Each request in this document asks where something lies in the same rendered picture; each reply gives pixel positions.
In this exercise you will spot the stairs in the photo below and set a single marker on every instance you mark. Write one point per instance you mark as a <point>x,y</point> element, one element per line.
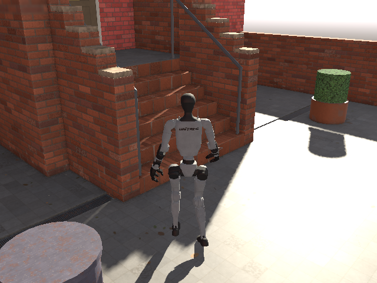
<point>160,86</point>

